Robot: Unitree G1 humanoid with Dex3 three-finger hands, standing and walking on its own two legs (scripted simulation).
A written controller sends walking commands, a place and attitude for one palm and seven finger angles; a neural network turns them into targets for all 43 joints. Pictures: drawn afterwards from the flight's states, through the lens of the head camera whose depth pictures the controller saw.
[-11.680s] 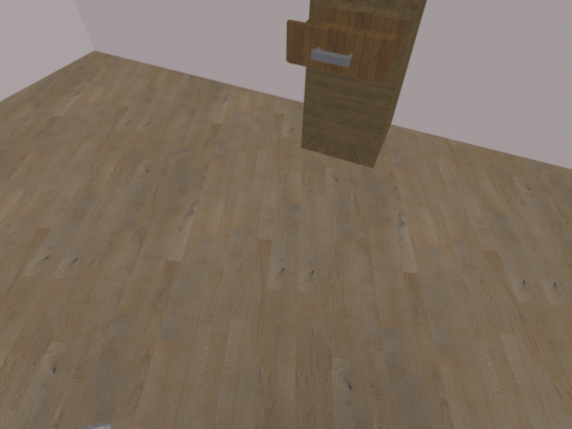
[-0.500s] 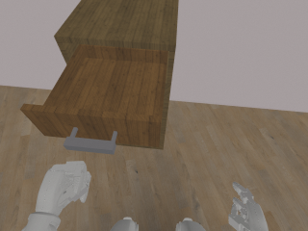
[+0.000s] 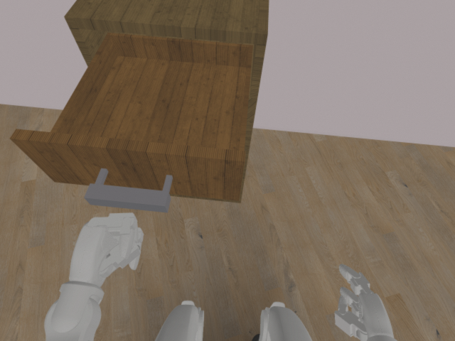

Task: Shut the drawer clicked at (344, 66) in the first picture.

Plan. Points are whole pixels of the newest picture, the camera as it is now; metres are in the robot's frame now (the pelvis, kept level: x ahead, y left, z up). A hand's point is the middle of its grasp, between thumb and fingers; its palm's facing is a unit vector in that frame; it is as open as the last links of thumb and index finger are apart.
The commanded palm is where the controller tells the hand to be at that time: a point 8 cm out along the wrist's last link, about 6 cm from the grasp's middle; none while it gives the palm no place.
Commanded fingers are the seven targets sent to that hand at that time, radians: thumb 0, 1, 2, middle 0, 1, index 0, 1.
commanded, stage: bring the fist close to the handle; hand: left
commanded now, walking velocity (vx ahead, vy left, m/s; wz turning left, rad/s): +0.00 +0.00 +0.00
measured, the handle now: (132, 187) +0.36 +0.19 +0.04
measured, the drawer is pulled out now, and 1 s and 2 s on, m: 0.30 0.28 0.15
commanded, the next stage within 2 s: push the drawer shut in 0.36 s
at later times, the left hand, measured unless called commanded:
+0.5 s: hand (138, 243) +0.27 +0.16 +0.03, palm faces -0.06 -1.00 -0.04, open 3.2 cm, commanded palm +0.26 +0.21 +0.04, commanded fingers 0.00 0.90 0.90 -1.40 -1.60 -1.40 -1.60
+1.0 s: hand (140, 222) +0.30 +0.16 +0.03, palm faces -0.08 -1.00 -0.05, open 2.7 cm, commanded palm +0.31 +0.21 +0.04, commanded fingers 0.00 0.90 0.90 -1.40 -1.60 -1.40 -1.60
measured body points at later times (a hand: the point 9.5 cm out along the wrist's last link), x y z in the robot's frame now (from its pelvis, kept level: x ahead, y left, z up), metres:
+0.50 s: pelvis +0.00 +0.00 +0.00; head +0.10 +0.01 +0.44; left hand +0.26 +0.21 +0.04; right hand +0.18 -0.24 -0.08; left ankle +0.01 +0.11 -0.63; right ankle +0.03 -0.11 -0.63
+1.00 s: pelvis -0.01 +0.00 +0.00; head +0.09 +0.01 +0.44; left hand +0.30 +0.22 +0.03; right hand +0.16 -0.24 -0.10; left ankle +0.01 +0.11 -0.63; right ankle +0.03 -0.11 -0.63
